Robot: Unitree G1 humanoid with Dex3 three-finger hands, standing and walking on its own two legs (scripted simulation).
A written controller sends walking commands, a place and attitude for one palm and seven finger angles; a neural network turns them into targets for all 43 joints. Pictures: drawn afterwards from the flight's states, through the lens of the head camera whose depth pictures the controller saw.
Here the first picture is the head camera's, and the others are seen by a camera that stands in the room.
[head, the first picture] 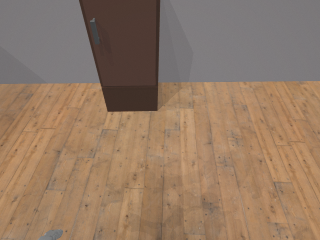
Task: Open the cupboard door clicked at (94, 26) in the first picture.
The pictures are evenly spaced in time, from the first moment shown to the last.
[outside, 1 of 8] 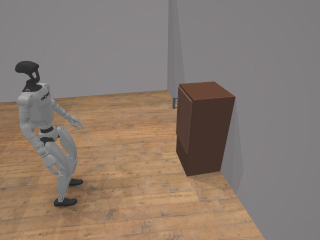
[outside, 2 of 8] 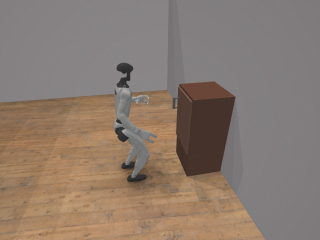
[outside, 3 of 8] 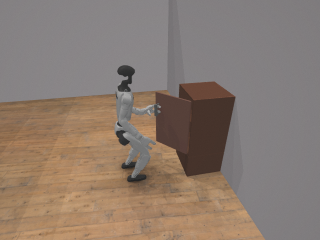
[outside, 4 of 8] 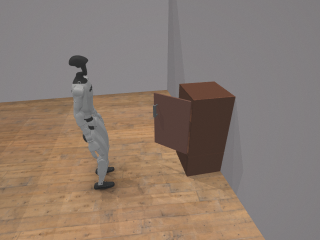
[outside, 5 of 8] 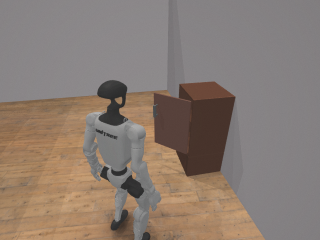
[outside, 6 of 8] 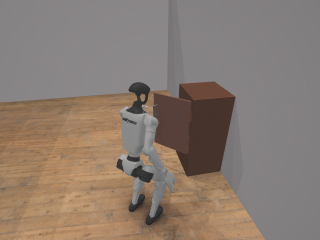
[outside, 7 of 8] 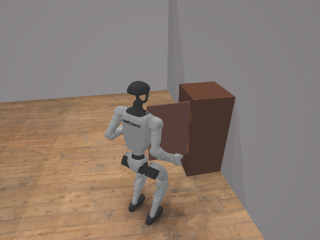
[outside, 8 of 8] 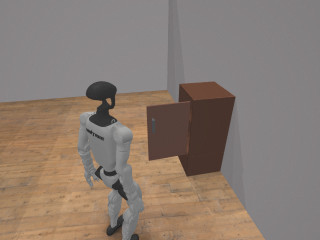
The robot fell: no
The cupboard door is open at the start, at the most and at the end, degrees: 0 93 93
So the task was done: yes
